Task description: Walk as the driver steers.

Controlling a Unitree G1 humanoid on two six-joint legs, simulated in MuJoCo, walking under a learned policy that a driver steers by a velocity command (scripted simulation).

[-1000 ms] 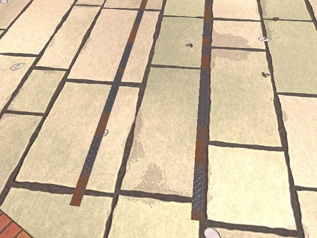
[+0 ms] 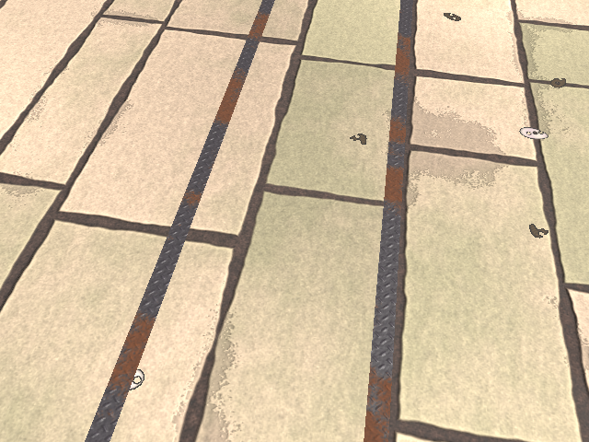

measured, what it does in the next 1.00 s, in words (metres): walks ahead, turning right: right foot, then left foot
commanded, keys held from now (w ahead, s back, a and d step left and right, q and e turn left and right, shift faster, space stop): w+e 0.56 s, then w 0.44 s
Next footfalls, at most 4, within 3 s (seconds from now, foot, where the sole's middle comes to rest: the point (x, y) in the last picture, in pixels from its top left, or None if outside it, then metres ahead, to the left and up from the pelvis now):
0.20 right None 0.30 -0.16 -0.79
0.70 left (305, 383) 0.63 -0.05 -0.79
1.22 right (430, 322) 0.78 -0.38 -0.79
1.72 left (334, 230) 1.10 -0.16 -0.79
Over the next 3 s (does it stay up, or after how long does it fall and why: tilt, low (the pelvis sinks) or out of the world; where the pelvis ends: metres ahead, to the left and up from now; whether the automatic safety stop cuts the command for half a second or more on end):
stays up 1.66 -0.28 0.00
